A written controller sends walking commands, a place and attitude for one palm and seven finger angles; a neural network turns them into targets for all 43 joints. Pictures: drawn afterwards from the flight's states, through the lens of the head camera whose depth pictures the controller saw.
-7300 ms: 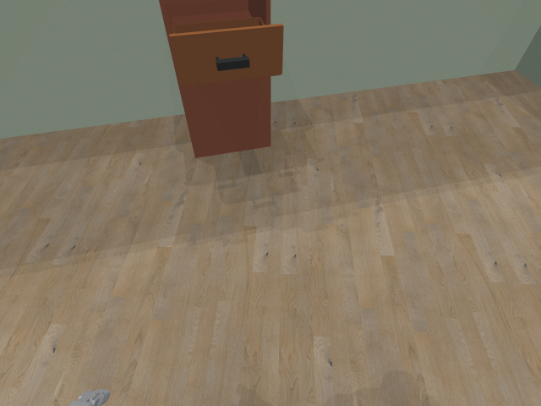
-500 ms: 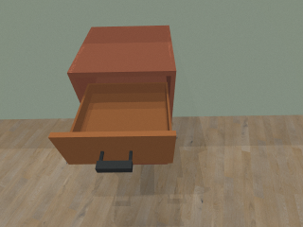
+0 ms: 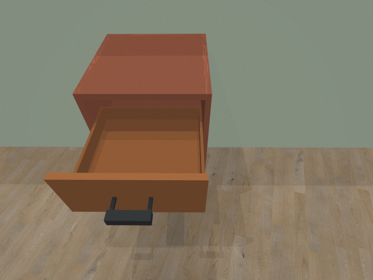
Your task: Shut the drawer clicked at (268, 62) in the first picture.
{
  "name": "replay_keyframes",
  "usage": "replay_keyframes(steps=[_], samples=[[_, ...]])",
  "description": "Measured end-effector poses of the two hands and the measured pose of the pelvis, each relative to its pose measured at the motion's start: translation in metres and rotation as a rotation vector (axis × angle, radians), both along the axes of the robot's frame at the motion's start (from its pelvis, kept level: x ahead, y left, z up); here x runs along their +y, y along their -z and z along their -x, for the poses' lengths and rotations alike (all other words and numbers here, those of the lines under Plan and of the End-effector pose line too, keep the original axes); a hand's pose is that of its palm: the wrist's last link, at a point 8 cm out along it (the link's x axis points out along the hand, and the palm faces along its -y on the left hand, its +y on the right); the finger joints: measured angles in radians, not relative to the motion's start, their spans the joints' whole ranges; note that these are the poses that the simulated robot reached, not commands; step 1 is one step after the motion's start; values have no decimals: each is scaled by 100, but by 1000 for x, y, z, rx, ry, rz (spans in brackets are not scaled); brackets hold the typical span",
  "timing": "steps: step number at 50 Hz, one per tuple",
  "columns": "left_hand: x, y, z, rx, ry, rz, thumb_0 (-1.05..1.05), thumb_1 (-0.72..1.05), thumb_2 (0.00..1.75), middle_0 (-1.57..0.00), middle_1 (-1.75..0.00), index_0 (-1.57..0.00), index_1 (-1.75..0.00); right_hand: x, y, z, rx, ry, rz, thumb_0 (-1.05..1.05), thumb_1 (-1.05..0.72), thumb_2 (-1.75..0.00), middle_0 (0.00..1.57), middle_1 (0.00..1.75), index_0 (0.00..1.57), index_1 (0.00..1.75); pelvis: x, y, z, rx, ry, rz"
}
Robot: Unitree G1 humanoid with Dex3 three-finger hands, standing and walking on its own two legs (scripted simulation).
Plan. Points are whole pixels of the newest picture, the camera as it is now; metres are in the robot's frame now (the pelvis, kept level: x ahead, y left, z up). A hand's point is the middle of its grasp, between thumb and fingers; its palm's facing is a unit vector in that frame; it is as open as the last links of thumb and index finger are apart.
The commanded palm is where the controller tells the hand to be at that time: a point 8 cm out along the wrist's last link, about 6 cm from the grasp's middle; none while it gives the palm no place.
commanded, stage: raise the hand and make a fist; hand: left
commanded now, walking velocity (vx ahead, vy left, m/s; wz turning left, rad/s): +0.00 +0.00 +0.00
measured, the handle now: (130, 209) +0.30 +0.17 -0.08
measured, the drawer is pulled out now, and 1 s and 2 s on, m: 0.30 0.30 0.30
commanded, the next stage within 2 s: bring the fist close to the handle in 1.94 s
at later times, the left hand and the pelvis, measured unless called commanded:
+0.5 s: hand out of the picture +0.11 +0.16 -0.06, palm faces +0.11 -0.99 +0.01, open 5.7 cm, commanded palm +0.09 +0.22 -0.05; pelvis -0.04 -0.02 -0.10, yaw +5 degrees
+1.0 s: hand out of the picture +0.13 +0.15 -0.02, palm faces +0.05 -1.00 +0.01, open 3.4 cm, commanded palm +0.08 +0.20 -0.01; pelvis -0.03 +0.00 -0.09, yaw +4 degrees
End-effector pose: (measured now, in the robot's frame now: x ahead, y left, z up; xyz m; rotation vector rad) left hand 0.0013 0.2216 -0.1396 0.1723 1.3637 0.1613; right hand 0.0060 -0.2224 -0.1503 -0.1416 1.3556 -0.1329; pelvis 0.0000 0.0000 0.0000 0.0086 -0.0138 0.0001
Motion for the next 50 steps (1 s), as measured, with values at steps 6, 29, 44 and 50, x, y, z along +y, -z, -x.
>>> replay_keyframes(steps=[6, 29, 44, 50], samples=[[9, -33, -45, -315, -103, -42, 2, 95, 89, -21, -31, -21, -31, -10, -9, -19, -151, -10, 33, 1, -91, -90, 20, 30, 20, 30, -5, 3, 1, 11, -14, 0], [-9, -92, -93, -1330, 71, 102, 2, 90, 89, -56, -70, -57, -70, 9, -17, -212, -901, -304, 2, 2, -91, -90, 19, 30, 19, 30, -22, 99, 38, 254, -93, 47], [-15, -114, -107, -1248, 98, 141, 1, 91, 89, -86, -103, -87, -102, 6, 11, -130, -655, -164, 6, 2, -90, -90, 20, 30, 20, 30, -4, 84, 35, 255, -70, 44], [-21, -120, -101, -1280, 105, 151, 1, 91, 90, -98, -116, -99, -115, -7, 0, -137, -688, -167, 66, 2, -91, -90, 20, 30, 20, 30, 2, 86, 35, 253, -69, 47]])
